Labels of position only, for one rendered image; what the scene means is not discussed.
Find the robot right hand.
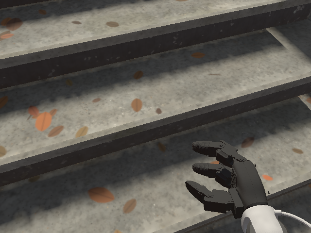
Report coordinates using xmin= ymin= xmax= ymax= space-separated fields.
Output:
xmin=185 ymin=140 xmax=269 ymax=219

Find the right robot forearm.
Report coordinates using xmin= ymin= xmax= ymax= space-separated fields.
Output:
xmin=241 ymin=205 xmax=290 ymax=233

